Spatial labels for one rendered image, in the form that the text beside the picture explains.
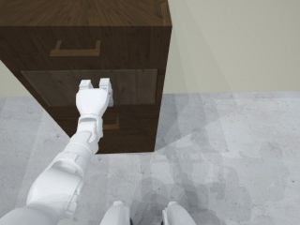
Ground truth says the left robot hand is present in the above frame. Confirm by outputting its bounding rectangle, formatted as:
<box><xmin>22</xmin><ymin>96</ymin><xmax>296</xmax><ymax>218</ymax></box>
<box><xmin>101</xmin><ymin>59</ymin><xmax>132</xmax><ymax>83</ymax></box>
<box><xmin>76</xmin><ymin>78</ymin><xmax>112</xmax><ymax>138</ymax></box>

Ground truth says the handle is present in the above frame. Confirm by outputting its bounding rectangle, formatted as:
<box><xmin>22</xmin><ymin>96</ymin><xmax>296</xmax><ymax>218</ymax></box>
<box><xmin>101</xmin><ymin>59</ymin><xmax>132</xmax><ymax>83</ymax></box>
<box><xmin>102</xmin><ymin>124</ymin><xmax>120</xmax><ymax>132</ymax></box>
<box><xmin>108</xmin><ymin>90</ymin><xmax>113</xmax><ymax>107</ymax></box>
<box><xmin>50</xmin><ymin>49</ymin><xmax>102</xmax><ymax>64</ymax></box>

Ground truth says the left robot forearm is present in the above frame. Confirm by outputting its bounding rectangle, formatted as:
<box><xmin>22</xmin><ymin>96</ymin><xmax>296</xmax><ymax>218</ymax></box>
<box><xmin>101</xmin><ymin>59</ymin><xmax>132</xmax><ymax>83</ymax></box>
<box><xmin>26</xmin><ymin>113</ymin><xmax>103</xmax><ymax>204</ymax></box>

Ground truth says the drawer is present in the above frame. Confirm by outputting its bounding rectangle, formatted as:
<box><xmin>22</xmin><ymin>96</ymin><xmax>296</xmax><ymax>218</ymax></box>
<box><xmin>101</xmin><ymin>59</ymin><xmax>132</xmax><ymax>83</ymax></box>
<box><xmin>21</xmin><ymin>68</ymin><xmax>158</xmax><ymax>106</ymax></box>

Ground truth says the left robot upper arm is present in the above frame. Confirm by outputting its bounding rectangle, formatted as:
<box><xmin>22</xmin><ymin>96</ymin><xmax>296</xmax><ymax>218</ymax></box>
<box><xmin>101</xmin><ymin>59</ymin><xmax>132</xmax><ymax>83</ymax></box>
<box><xmin>0</xmin><ymin>167</ymin><xmax>85</xmax><ymax>225</ymax></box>

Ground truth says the right robot shin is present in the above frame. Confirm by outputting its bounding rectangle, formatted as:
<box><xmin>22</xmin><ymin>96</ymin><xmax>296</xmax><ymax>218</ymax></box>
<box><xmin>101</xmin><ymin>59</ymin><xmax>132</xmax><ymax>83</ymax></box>
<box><xmin>167</xmin><ymin>202</ymin><xmax>177</xmax><ymax>207</ymax></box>

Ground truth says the robot left thigh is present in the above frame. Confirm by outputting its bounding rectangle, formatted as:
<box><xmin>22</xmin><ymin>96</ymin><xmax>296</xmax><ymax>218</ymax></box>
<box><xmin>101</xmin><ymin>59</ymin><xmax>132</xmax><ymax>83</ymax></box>
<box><xmin>99</xmin><ymin>204</ymin><xmax>130</xmax><ymax>225</ymax></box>

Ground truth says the cabinet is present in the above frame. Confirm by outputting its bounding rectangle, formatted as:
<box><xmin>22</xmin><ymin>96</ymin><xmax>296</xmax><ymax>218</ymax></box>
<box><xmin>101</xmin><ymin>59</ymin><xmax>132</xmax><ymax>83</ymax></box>
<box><xmin>0</xmin><ymin>0</ymin><xmax>173</xmax><ymax>155</ymax></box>

